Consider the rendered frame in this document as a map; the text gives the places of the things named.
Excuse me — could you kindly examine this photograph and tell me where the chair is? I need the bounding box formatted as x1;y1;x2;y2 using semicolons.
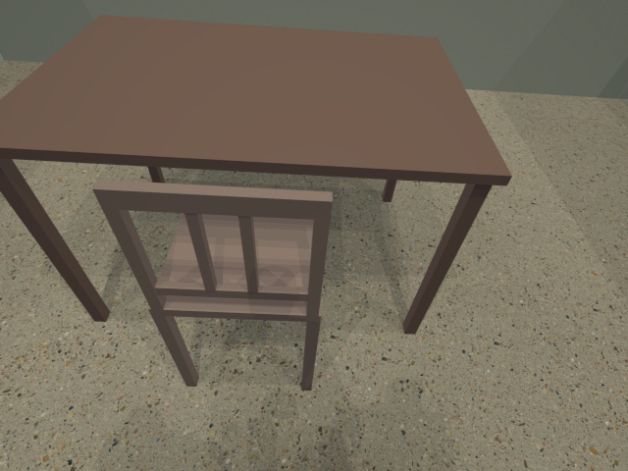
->
92;180;333;391

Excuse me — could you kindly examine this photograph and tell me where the table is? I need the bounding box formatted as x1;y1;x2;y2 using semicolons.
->
0;15;512;335

